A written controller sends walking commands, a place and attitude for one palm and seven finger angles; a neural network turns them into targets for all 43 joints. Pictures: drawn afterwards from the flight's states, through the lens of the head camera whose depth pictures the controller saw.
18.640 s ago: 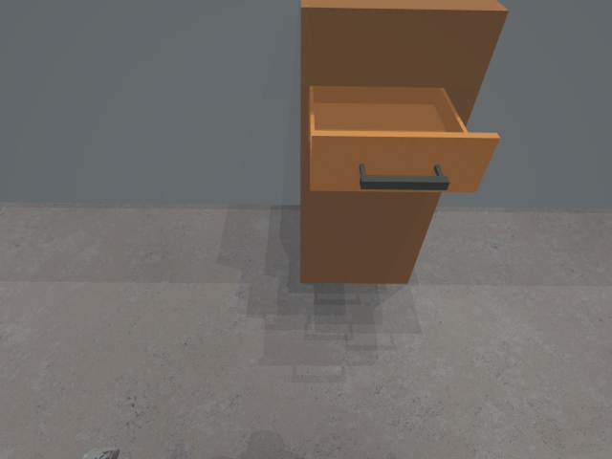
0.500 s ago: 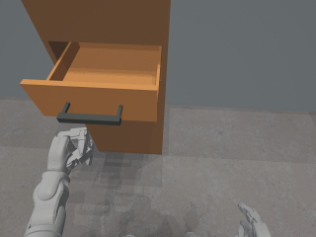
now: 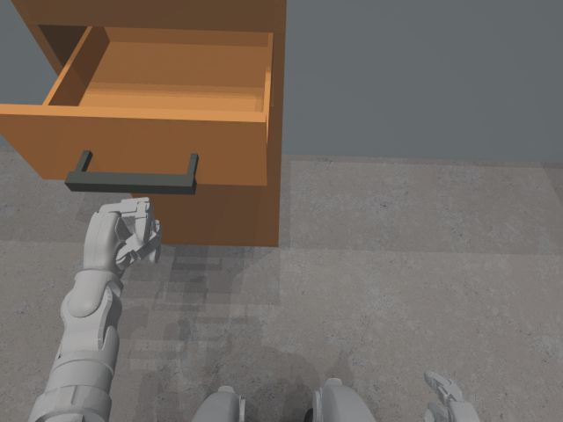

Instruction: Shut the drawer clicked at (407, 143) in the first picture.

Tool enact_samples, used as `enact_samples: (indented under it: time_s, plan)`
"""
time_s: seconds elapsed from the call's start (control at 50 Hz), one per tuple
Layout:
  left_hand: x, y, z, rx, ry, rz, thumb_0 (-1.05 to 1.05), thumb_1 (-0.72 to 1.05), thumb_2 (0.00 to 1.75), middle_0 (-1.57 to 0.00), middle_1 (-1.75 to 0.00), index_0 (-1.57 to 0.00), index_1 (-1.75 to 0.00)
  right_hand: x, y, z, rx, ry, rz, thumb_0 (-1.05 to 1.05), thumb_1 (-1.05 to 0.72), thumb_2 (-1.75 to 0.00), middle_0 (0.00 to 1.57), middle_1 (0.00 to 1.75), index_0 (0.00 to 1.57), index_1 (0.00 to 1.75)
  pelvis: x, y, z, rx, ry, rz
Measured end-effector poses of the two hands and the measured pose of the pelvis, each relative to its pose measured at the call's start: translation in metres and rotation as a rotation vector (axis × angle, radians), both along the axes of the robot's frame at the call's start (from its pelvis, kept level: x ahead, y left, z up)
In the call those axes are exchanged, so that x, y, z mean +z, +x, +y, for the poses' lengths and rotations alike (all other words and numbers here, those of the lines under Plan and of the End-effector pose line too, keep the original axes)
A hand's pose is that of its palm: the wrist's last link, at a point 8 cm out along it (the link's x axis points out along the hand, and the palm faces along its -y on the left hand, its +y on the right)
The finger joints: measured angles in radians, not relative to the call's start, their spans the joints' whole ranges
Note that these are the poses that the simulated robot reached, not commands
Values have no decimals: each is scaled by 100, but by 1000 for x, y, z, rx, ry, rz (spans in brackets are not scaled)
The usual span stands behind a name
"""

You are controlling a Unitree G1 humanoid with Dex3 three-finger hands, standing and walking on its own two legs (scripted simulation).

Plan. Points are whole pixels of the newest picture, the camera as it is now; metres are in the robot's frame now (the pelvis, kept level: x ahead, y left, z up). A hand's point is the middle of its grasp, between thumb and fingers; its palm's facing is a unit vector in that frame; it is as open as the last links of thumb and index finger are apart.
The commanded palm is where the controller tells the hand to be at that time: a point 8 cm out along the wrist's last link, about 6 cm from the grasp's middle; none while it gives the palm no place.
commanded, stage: bring the fist close to the handle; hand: left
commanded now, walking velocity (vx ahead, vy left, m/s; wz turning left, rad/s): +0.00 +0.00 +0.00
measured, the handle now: (136, 171) +0.46 +0.23 +0.05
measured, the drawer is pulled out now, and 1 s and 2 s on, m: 0.21 0.18 0.06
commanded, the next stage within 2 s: push the drawer shut in 0.30 s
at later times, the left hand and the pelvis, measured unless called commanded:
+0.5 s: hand (151, 230) +0.37 +0.19 +0.04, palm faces -0.02 -1.00 -0.04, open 3.3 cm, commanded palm +0.35 +0.24 +0.05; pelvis +0.00 +0.01 +0.00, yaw +0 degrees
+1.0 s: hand (163, 200) +0.42 +0.18 +0.04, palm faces +0.00 -1.00 -0.04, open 3.1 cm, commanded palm +0.41 +0.23 +0.05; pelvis -0.01 +0.01 -0.01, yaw +1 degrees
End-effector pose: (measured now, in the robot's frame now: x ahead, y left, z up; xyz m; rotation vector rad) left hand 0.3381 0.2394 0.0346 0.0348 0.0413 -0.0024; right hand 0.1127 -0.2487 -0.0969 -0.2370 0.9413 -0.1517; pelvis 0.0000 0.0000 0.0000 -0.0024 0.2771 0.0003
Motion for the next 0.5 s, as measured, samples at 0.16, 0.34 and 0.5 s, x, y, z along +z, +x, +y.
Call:
enact_samples:
  time_s: [0.16,0.34,0.5]
  plan:
    - [14,2,6,-2,1,-60,2,90,90,-140,-160,-140,-159,0,-6,0,-15,-3,14,1,-91,-89,20,30,20,30,0,-1,1,1,-5,1]
    - [6,-3,5,-10,-17,-13,2,90,90,-140,-160,-140,-160,6,-2,3,-11,-9,-6,1,-90,-89,20,30,20,30,2,-2,5,2,-9,-2]
    - [7,8,4,-14,1,-44,2,90,90,-140,-160,-140,-160,3,3,7,4,-15,-5,1,-90,-89,20,30,20,30,-2,-3,8,7,-14,3]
